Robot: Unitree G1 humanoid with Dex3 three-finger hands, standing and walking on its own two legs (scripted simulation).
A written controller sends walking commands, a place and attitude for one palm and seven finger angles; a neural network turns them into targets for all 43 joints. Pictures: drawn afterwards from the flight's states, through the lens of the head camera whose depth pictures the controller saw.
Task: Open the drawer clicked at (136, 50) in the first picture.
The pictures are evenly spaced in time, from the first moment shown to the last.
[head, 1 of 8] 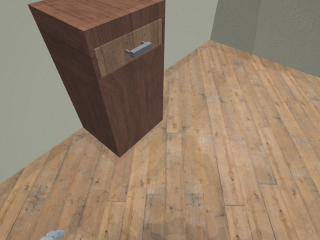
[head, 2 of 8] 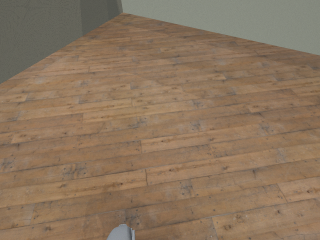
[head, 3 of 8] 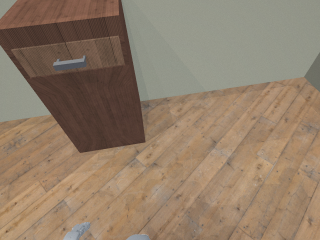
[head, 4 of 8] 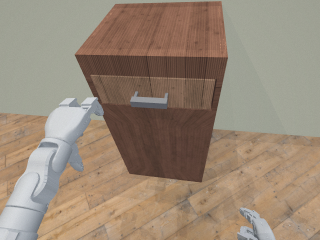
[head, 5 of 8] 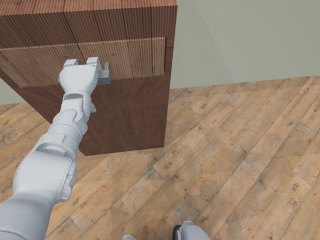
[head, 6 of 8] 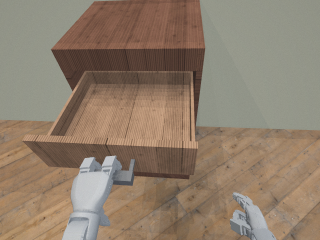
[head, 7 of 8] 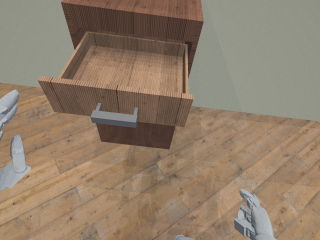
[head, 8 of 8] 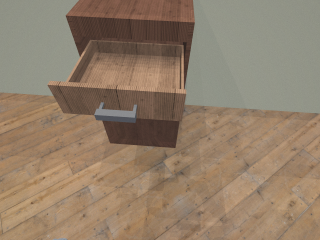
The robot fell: no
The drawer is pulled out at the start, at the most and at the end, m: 0.00 0.30 0.30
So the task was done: yes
